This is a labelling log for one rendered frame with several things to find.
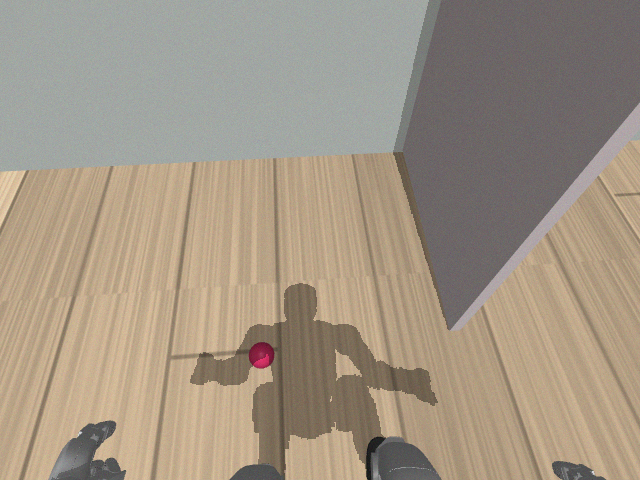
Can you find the right robot hand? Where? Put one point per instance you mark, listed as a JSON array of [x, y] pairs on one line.
[[570, 471]]

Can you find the left robot hand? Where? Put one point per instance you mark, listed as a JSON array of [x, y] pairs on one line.
[[76, 458]]

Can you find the right robot foot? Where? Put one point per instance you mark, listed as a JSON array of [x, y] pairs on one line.
[[373, 444]]

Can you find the ball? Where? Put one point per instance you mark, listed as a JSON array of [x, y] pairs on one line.
[[261, 355]]

